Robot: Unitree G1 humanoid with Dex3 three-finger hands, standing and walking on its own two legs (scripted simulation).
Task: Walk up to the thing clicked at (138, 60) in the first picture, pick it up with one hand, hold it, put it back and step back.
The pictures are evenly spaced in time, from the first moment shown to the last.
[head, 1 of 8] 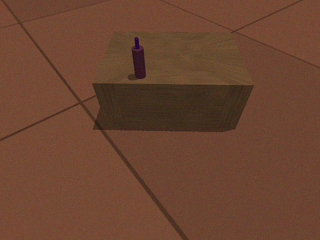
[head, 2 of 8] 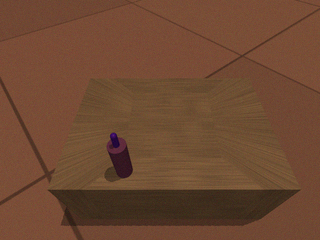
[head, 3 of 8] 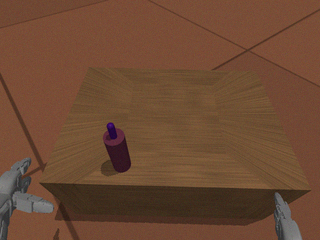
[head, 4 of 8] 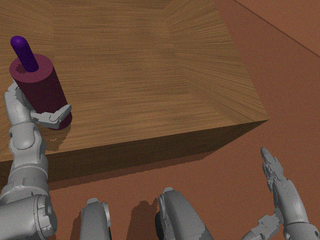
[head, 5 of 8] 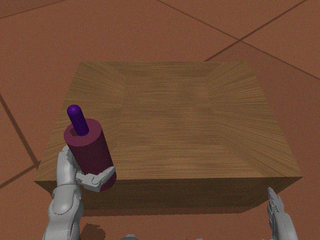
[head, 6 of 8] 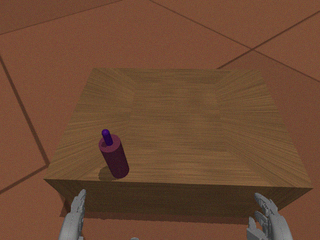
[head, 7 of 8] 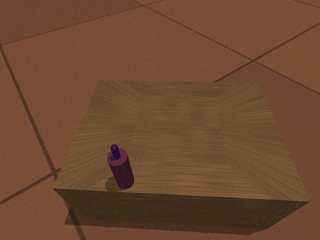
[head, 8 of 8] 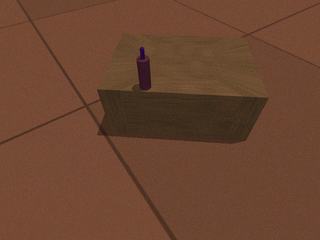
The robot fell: no
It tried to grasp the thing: yes
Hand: left
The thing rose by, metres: 0.24
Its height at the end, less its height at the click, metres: +0.00
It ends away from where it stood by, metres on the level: 0.04
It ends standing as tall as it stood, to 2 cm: yes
